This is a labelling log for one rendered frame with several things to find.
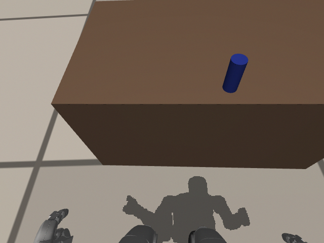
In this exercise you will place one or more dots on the can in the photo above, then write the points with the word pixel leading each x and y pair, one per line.
pixel 234 72

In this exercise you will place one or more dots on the right robot hand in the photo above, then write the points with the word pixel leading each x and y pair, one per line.
pixel 289 238

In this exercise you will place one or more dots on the left robot hand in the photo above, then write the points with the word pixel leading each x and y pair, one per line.
pixel 48 231

